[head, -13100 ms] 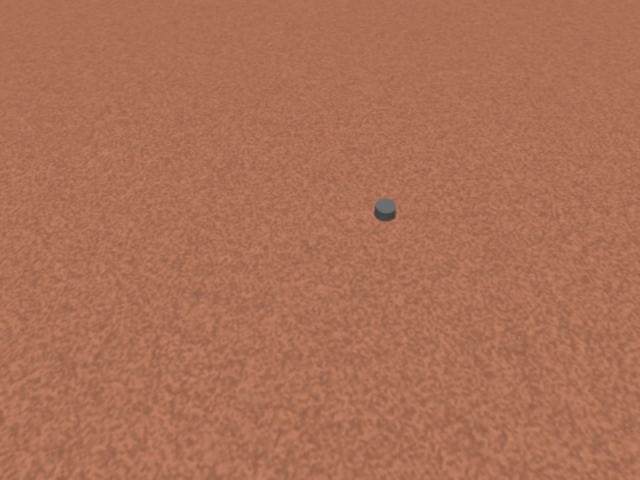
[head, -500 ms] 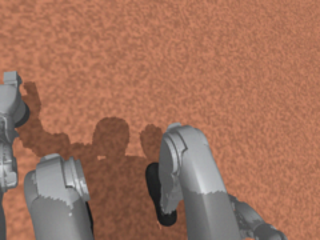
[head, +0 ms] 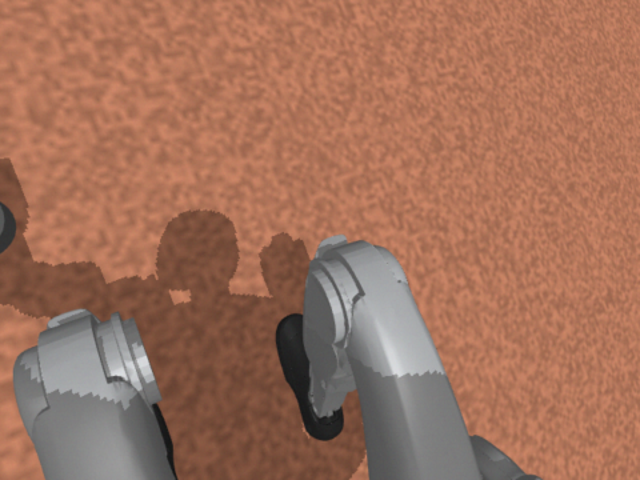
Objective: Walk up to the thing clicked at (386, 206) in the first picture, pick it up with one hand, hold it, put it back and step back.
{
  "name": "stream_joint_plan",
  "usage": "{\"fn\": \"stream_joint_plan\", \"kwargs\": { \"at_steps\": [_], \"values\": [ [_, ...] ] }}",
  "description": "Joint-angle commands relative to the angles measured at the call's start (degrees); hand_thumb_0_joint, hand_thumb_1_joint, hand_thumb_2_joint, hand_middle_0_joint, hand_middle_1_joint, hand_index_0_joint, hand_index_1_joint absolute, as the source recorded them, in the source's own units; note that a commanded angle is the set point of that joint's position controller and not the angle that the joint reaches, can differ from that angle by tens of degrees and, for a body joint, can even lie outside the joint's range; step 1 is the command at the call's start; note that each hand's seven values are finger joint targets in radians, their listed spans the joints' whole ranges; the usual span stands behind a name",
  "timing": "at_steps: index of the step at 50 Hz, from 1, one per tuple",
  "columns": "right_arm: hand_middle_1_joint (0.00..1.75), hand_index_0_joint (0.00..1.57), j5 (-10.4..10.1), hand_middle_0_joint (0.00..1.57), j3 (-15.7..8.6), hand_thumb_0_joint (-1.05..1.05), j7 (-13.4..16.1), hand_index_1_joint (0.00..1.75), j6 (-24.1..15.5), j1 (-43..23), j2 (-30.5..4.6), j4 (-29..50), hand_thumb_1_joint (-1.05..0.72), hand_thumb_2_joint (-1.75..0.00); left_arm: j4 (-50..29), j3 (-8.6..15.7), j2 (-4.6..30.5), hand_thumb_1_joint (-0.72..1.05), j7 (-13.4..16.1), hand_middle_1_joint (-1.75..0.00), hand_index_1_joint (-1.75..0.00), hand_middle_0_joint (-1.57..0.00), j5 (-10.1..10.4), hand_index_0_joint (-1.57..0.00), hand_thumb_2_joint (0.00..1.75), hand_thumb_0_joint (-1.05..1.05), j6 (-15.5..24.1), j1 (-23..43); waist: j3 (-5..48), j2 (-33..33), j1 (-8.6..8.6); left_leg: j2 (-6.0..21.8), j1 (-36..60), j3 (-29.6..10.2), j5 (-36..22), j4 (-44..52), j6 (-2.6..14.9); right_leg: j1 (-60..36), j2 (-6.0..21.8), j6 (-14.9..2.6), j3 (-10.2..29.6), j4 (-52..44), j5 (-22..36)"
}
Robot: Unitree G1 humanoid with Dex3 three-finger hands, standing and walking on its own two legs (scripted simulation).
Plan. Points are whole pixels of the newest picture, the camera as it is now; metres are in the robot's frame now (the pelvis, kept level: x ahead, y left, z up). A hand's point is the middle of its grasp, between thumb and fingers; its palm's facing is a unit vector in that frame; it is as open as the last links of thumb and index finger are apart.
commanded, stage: rest palm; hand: left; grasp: from above
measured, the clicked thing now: out of the picture +0.44 +0.30 -0.27
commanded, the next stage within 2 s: close in 0.58 s
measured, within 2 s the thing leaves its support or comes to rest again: neither
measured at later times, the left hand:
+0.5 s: hand out of the picture +0.43 +0.30 -0.26, palm faces -0.47 -0.18 -0.86, open 14.1 cm
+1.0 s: hand out of the picture +0.43 +0.28 -0.25, palm faces -0.39 -0.08 -0.92, open 13.3 cm
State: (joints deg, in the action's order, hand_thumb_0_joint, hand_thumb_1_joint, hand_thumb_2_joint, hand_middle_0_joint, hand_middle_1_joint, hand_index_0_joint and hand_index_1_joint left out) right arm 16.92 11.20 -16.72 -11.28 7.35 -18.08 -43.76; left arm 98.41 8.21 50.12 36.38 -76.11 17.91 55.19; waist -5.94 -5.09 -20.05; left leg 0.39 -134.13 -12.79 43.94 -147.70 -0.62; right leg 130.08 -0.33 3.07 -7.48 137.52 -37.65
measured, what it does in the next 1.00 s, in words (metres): stands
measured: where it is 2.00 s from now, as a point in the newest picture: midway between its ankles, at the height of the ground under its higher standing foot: (242, 439)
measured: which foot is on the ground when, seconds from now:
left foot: down 0.00-1.00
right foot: down 0.00-1.00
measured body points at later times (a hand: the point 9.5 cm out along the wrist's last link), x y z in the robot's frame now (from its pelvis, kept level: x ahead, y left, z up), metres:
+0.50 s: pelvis +0.00 +0.00 +0.00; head +0.28 +0.12 +0.33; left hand +0.45 +0.31 -0.21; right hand +0.04 -0.26 -0.06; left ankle +0.05 +0.12 -0.26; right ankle +0.11 -0.13 -0.26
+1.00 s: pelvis -0.01 +0.01 +0.00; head +0.25 +0.13 +0.34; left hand +0.45 +0.28 -0.20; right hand +0.04 -0.25 -0.04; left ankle +0.05 +0.12 -0.26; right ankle +0.11 -0.12 -0.26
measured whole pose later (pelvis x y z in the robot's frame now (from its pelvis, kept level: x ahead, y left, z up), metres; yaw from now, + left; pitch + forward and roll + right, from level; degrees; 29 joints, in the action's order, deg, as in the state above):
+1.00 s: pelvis -0.01 +0.01 +0.00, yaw -3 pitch +26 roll -15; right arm 17.5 15.1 -19.6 -17.4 3.0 -20.5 -41.0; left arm 103.8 4.2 52.7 45.9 -76.5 10.4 58.8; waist -9.0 -7.9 -23.0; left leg 0.9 -133.9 -14.6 42.0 -147.6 0.7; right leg 128.1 -1.6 4.1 -9.2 134.8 -34.9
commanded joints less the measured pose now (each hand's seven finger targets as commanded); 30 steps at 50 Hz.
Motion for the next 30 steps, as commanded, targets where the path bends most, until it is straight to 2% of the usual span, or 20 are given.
{"fn": "stream_joint_plan", "kwargs": {
  "at_steps": [1,3,4,6,8,9,11,12,13,14,16,17,18,19,20,21,26,27,28,30],
  "values": [
    [0.3,0.2,0.62,0.2,-4.52,0.0,0.32,0.3,-0.82,8.71,-18.28,-0.6,-0.89,-0.9,-2.76,-1.92,9.74,-0.51,6.77,-0.99,-0.99,-0.06,-2.01,-0.06,0.98,0.0,-0.25,15.06,33.89,26.39,-2.61,0.14,27.22,6.43,-12.63,17.15,0.63,-17.59,-3.29,-4.26,-7.3,-10.93,11.92],
    [0.3,0.2,1.13,0.2,-4.4,0.0,-0.21,0.3,-1.67,7.74,-18.69,-0.89,-0.89,-0.9,-1.69,-3.19,8.36,-0.51,8.7,-0.99,-0.99,-0.06,-2.76,-0.06,0.98,0.0,-1.76,16.11,32.72,26.69,-3.29,0.36,27.75,5.95,-12.98,17.49,0.44,-16.75,-3.57,-4.2,-7.43,-10.91,12.43],
    [0.3,0.2,1.06,0.2,-4.71,0.0,-0.51,0.3,-2.25,6.99,-18.94,-1.39,-0.89,-0.9,-0.92,-3.92,7.53,-0.51,9.43,-0.99,-0.98,-0.06,-2.51,-0.06,0.98,0.0,-2.77,16.47,31.92,26.0,-3.54,0.49,27.31,5.48,-13.01,17.23,0.33,-15.7,-3.27,-4.05,-7.52,-10.55,12.51],
    [0.3,0.2,1.05,0.2,-4.65,0.0,-1.21,0.3,-3.2,6.67,-19.52,-1.18,-0.89,-0.9,0.15,-4.04,7.46,-0.5,10.68,-1.0,-1.0,-0.06,-2.38,-0.07,0.97,0.0,-4.48,17.83,31.12,27.08,-4.12,0.61,27.27,5.18,-12.19,17.84,0.28,-14.93,-3.32,-4.21,-7.52,-10.57,12.13],
    [0.3,0.2,0.86,0.2,-4.53,0.0,-1.82,0.3,-3.82,6.24,-19.73,-1.51,-0.89,-0.9,0.54,-4.08,7.42,-0.5,11.5,-1.01,-1.0,-0.06,-1.55,-0.07,0.95,0.0,-6.34,18.39,31.53,27.49,-3.93,0.75,27.1,4.91,-12.21,18.1,0.28,-15.02,-3.37,-4.23,-7.36,-10.66,12.33],
    [0.3,0.2,0.93,0.2,-4.46,0.0,-2.21,0.3,-4.34,6.06,-19.94,-0.63,-0.89,-0.9,0.44,-3.48,7.55,-0.5,11.41,-1.01,-1.0,-0.06,-0.93,-0.07,0.94,0.0,-7.18,19.0,31.54,26.31,-4.73,0.78,26.66,4.87,-11.65,17.33,0.51,-15.32,-3.18,-4.03,-7.41,-10.59,12.06],
    [0.3,0.2,0.19,0.2,-4.37,0.0,-2.54,0.3,-4.76,5.64,-20.06,-1.04,-0.9,-0.9,1.06,-3.58,7.79,-0.5,11.29,-1.01,-1.0,-0.06,0.09,-0.07,0.94,0.0,-8.87,19.27,31.81,27.26,-4.21,0.91,26.35,4.81,-11.56,17.82,0.52,-15.82,-3.02,-4.15,-6.81,-10.77,12.07],
    [0.3,0.2,0.36,0.2,-4.11,0.0,-2.75,0.3,-5.21,5.22,-20.45,0.38,-0.9,-0.9,0.14,-1.96,9.63,-0.5,11.05,-1.02,-1.01,-0.06,0.6,-0.07,0.94,0.0,-9.23,20.57,32.34,26.07,-4.64,0.79,25.9,4.81,-11.21,17.26,0.82,-16.82,-2.9,-3.97,-6.95,-10.87,11.92],
    [0.3,0.2,-0.07,0.2,-4.26,0.0,-2.82,0.3,-5.53,4.67,-21.01,1.18,-0.9,-0.9,0.16,-0.58,11.17,-0.5,10.64,-1.02,-1.01,-0.06,0.87,-0.07,0.94,0.0,-9.73,20.67,32.04,25.96,-4.17,0.82,25.58,4.85,-11.19,17.08,0.9,-16.85,-2.6,-3.91,-6.66,-10.77,11.88],
    [0.3,0.2,-0.29,0.2,-4.09,0.0,-3.06,0.3,-5.96,4.52,-20.7,1.48,-0.9,-0.9,1.58,-1.1,9.99,-0.5,9.56,-1.03,-1.01,-0.06,1.48,-0.07,0.93,0.0,-10.31,20.17,30.67,25.02,-4.58,0.7,24.5,5.08,-10.5,16.38,1.05,-16.8,-2.38,-3.83,-6.44,-10.63,11.49],
    [0.3,0.2,-0.42,0.2,-4.08,0.0,-2.97,0.3,-6.1,5.65,-21.18,0.67,-0.9,-0.9,2.4,1.48,13.45,-0.51,8.37,-1.03,-1.01,-0.06,2.33,-0.07,0.94,0.0,-10.68,19.68,31.63,24.36,-4.42,0.59,23.46,5.56,-10.38,16.19,1.37,-18.82,-2.53,-3.67,-6.03,-11.47,11.34],
    [0.3,0.2,-0.58,0.2,-3.69,0.0,-2.92,0.3,-6.09,6.15,-20.77,0.98,-0.9,-0.9,2.69,2.59,15.0,-0.51,7.54,-1.03,-1.02,-0.06,2.55,-0.07,0.94,0.0,-10.58,19.36,31.24,24.21,-4.35,0.43,22.77,5.68,-10.37,16.19,1.51,-19.74,-2.46,-3.68,-5.82,-11.68,11.23],
    [0.3,0.2,-0.63,0.2,-3.78,0.0,-2.9,0.3,-6.15,7.16,-20.64,1.03,-0.9,-0.9,2.57,3.15,14.57,-0.51,6.5,-1.02,-1.01,-0.06,2.81,-0.07,0.93,0.0,-10.5,18.78,31.91,24.65,-4.45,0.37,24.3,5.54,-11.65,16.25,1.45,-19.89,-2.15,-3.52,-5.99,-11.4,12.14],
    [0.3,0.2,-0.65,0.2,-3.44,0.0,-2.76,0.3,-6.3,6.43,-20.1,0.83,-0.9,-0.9,2.16,3.08,14.99,-0.51,5.65,-1.03,-1.02,-0.06,3.37,-0.06,0.94,0.0,-10.19,18.39,32.76,25.96,-3.65,0.42,24.71,5.3,-11.61,16.56,1.27,-20.17,-2.22,-3.63,-6.09,-11.0,11.79],
    [0.3,0.2,-0.52,0.2,-3.42,0.0,-2.72,0.3,-6.47,6.62,-20.16,0.99,-0.9,-0.91,2.38,2.34,14.13,-0.51,4.63,-1.04,-1.03,-0.06,3.78,-0.07,0.93,0.0,-9.69,18.07,32.88,26.23,-4.39,0.4,25.26,5.11,-11.91,16.23,1.26,-20.68,-2.2,-3.59,-6.28,-10.57,12.35],
    [0.3,0.2,-0.44,0.2,-2.87,0.0,-2.68,0.3,-6.39,6.84,-19.63,1.1,-0.9,-0.9,1.34,2.58,14.76,-0.5,3.88,-1.04,-1.03,-0.05,3.94,-0.07,0.92,0.0,-9.14,17.99,34.28,26.45,-4.4,0.45,26.49,4.83,-13.02,16.46,1.22,-21.68,-2.29,-3.5,-6.58,-10.79,13.23],
    [0.3,0.2,-0.47,0.2,-1.9,0.0,-2.38,0.3,-5.58,8.1,-18.99,0.84,-0.9,-0.91,-2.45,-0.49,13.55,-0.5,1.52,-1.06,-1.04,-0.06,5.11,-0.07,0.92,0.0,-5.72,17.65,36.64,27.02,-4.88,0.71,28.09,5.03,-17.96,15.01,1.06,-25.69,-2.86,-3.53,-7.09,-10.94,18.08],
    [0.3,0.2,-0.52,0.2,-1.84,0.0,-2.14,0.3,-5.28,8.48,-19.47,0.6,-0.9,-0.91,-3.91,-0.44,14.71,-0.5,1.65,-1.06,-1.05,-0.06,5.16,-0.07,0.94,0.0,-4.9,17.61,38.06,27.69,-4.47,0.77,28.58,5.23,-18.95,14.87,1.05,-27.2,-3.13,-3.6,-6.99,-11.48,18.98],
    [0.3,0.2,-0.52,0.2,-1.88,0.0,-2.05,0.3,-4.96,9.47,-19.53,0.48,-0.9,-0.91,-4.69,-0.41,14.24,-0.5,1.78,-1.05,-1.04,-0.06,5.24,-0.07,0.93,0.0,-4.17,17.26,38.93,29.27,-4.79,0.81,30.49,4.97,-21.3,15.12,0.68,-27.56,-3.04,-3.71,-7.22,-10.9,20.61],
    [0.3,0.2,-0.12,0.2,-0.94,0.0,-2.31,0.3,-4.69,9.5,-19.45,0.35,-0.9,-0.91,-1.56,-2.34,12.32,-0.49,1.98,-1.06,-1.04,-0.06,5.22,-0.08,0.93,0.0,-3.17,15.82,36.18,26.43,-5.62,0.98,27.95,4.83,-21.4,14.24,0.92,-27.5,-3.32,-3.44,-7.8,-10.86,21.16]
  ]
}}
